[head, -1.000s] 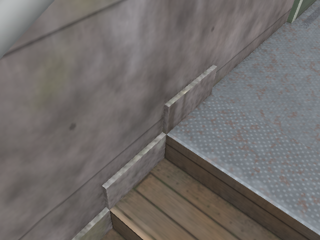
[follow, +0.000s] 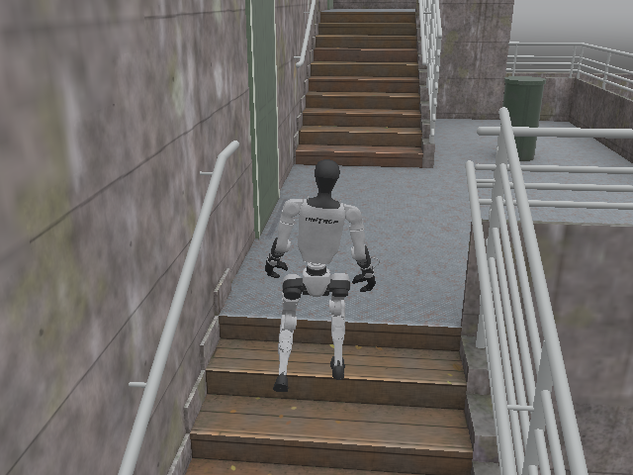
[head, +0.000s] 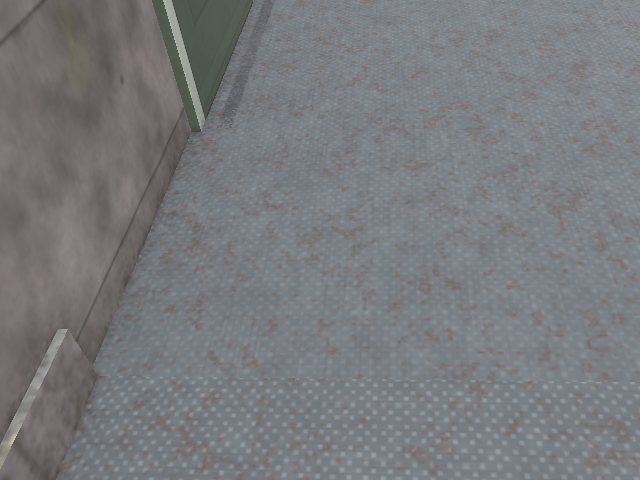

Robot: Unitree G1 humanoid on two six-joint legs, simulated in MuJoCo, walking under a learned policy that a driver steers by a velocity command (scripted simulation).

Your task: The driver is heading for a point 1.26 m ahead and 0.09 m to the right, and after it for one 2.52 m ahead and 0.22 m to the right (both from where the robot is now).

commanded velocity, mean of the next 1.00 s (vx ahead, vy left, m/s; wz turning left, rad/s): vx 0.50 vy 0.00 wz -0.37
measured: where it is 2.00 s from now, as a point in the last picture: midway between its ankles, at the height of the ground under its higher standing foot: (477, 194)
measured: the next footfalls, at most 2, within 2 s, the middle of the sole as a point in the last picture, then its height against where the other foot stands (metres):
left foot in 0.48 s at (360, 477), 0.15 m higher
right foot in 0.94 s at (526, 367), level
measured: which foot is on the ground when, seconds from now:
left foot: up 0.00-0.46, down 0.48-0.94, up 0.96-1.00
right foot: down 0.00-0.48, up 0.50-0.92, down 0.94-1.00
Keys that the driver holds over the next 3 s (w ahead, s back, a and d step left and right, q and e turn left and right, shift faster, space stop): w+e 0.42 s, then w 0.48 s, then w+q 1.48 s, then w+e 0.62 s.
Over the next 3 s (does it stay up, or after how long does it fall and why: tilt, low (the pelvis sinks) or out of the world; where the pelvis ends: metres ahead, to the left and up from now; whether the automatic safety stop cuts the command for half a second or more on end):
stays up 1.71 -0.12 0.27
